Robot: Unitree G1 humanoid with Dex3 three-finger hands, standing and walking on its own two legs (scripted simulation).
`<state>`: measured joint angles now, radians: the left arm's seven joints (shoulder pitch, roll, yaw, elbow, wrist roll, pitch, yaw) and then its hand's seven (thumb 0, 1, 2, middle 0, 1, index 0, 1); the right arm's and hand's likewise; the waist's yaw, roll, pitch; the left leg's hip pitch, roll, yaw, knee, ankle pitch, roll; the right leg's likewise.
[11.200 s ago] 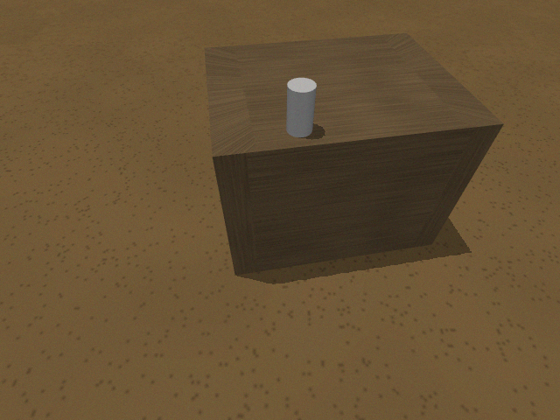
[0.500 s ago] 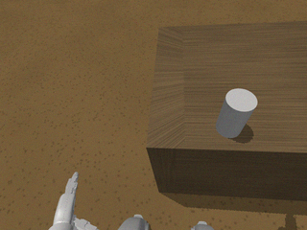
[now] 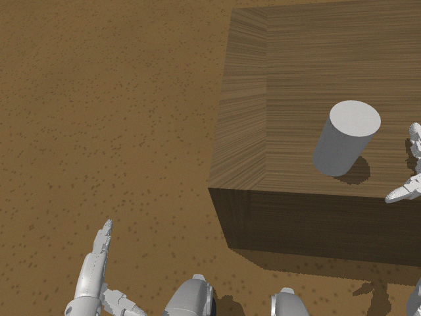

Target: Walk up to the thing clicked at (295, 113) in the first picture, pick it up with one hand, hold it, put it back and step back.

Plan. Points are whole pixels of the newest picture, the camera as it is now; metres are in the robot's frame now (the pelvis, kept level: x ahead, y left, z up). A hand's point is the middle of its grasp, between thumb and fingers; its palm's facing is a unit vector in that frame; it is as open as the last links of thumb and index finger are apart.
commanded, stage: close in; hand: right
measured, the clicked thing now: (341, 141) +0.45 -0.18 +0.02
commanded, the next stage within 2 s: rest palm in 0.52 s
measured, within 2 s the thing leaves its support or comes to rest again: leaves its support in 1.92 s
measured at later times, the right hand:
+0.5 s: hand (358, 151) +0.43 -0.21 +0.02, palm faces +0.14 +0.99 +0.02, open 17.6 cm
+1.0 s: hand (342, 146) +0.44 -0.18 +0.01, palm faces +0.16 +0.99 +0.00, open 16.4 cm
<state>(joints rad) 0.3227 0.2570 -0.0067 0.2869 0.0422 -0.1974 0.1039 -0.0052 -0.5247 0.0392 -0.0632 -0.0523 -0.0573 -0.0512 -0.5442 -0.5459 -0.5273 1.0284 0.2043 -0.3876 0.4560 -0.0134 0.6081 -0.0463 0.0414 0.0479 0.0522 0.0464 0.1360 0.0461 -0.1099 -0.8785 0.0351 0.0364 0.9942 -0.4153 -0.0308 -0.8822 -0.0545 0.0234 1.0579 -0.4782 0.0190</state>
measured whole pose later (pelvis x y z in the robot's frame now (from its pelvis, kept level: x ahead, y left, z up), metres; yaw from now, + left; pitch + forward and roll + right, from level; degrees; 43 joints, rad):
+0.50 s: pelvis +0.00 +0.00 -0.02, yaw +1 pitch +19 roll +2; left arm 0.42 0.25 0.07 0.07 0.04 -0.09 0.01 -0.01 -0.53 0.04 -0.06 -0.05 -0.06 -0.04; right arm -0.53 -0.36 -0.45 0.90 0.12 -0.43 0.19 -0.01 0.58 -0.03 0.05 0.04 0.05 0.04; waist 0.14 0.02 -0.13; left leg -0.96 0.03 0.03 1.08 -0.45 -0.03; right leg -0.95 -0.06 0.02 1.14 -0.52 0.02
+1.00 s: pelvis -0.01 +0.00 -0.02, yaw +1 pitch +19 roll +2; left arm 0.42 0.24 0.06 0.00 0.05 -0.04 -0.01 -0.01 -0.55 0.06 -0.06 -0.05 -0.05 -0.06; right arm -0.60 -0.33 -0.42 0.92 0.06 -0.45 0.07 -0.01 0.57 -0.06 0.31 0.19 0.32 0.19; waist 0.16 0.02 -0.12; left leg -1.00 0.03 0.02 1.12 -0.45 -0.03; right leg -0.99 -0.06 0.02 1.17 -0.51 0.02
